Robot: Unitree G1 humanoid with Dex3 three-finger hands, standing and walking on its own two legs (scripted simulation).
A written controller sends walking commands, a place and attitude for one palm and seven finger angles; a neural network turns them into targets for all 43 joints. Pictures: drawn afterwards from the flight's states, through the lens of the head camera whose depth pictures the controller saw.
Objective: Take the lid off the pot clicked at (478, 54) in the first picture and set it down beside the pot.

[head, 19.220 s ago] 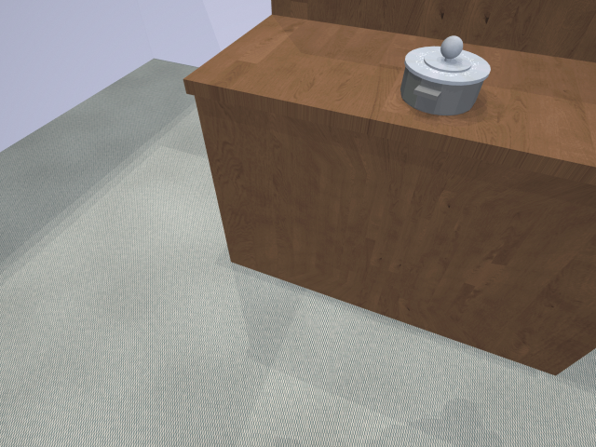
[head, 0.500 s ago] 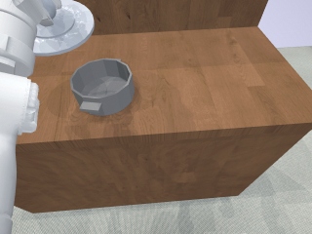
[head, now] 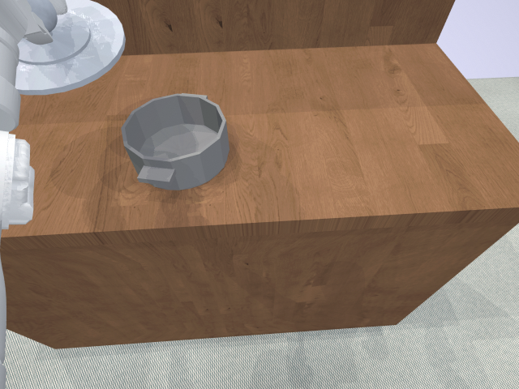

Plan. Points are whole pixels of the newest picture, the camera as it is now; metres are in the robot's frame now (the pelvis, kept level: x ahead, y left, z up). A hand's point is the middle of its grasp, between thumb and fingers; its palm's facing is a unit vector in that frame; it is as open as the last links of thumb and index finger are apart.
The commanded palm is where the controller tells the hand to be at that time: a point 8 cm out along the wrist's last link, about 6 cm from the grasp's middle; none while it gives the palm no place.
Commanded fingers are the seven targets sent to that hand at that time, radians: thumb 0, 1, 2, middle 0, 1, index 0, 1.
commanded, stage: move the lid sideways beside the pot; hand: left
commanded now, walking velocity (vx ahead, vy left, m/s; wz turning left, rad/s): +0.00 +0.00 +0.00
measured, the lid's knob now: (34, 13) +0.52 +0.24 +0.31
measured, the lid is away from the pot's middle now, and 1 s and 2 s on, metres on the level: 0.13 0.24 0.22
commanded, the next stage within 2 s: lower the lid onto the table in 1.00 s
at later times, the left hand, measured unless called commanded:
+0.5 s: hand out of the picture +0.48 +0.31 +0.31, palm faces -0.15 -0.15 -0.98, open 7.5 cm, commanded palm +0.49 +0.31 +0.39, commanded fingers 0.00 0.74 0.84 -0.92 -1.10 -0.82 -1.08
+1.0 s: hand out of the picture +0.47 +0.34 +0.31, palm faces -0.16 -0.17 -0.97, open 7.6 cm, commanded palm +0.49 +0.34 +0.39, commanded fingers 0.00 0.74 0.84 -0.92 -1.10 -0.82 -1.08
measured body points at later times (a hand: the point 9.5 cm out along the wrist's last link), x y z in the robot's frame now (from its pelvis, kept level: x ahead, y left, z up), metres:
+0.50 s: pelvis +0.01 +0.00 +0.00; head +0.06 +0.00 +0.45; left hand +0.48 +0.31 +0.37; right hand +0.05 -0.27 -0.13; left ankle -0.03 +0.09 -0.74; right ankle -0.01 -0.13 -0.74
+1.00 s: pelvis +0.01 +0.00 +0.00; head +0.07 +0.00 +0.45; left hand +0.48 +0.35 +0.37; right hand +0.05 -0.27 -0.13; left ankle -0.03 +0.09 -0.74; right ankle -0.01 -0.13 -0.74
